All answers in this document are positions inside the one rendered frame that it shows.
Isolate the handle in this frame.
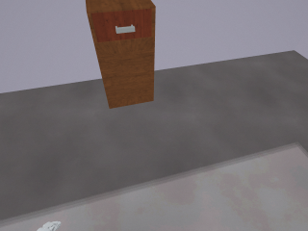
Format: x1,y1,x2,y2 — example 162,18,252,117
115,24,136,34

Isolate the robot left hand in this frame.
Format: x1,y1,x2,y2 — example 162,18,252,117
37,221,62,231

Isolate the cabinet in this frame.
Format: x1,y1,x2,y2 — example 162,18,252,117
86,0,156,109

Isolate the drawer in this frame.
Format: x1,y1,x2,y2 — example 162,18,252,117
91,9,152,42

